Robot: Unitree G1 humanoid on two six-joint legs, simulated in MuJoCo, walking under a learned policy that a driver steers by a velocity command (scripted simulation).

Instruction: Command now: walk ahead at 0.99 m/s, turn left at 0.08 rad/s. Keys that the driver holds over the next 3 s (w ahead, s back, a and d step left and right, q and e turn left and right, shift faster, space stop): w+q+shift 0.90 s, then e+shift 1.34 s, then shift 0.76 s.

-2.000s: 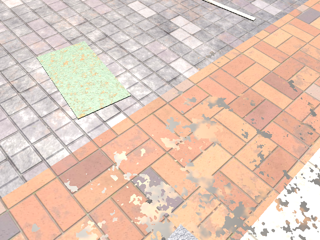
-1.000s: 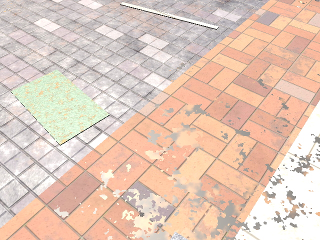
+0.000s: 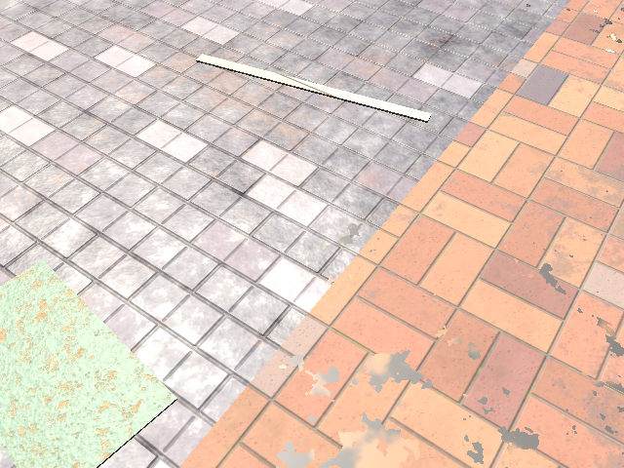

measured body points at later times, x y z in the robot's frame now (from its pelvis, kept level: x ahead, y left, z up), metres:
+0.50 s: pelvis +0.48 +0.02 -0.01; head +0.49 +0.03 +0.44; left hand +0.33 +0.25 -0.15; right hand +0.76 -0.15 -0.09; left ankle +0.63 +0.18 -0.67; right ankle +0.35 -0.10 -0.74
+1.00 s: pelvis +0.91 +0.23 -0.01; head +0.94 +0.26 +0.44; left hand +0.99 +0.56 -0.07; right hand +1.08 -0.02 -0.12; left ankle +0.73 +0.14 -0.73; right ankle +1.18 +0.26 -0.70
